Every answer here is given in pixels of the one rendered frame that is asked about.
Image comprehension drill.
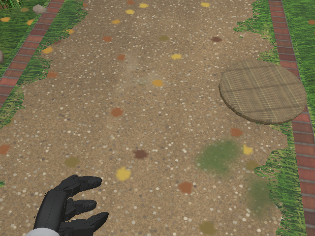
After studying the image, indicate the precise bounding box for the left robot hand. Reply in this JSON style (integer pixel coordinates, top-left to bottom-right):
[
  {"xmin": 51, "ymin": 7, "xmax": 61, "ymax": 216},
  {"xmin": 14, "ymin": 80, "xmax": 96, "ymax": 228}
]
[{"xmin": 33, "ymin": 174, "xmax": 109, "ymax": 236}]

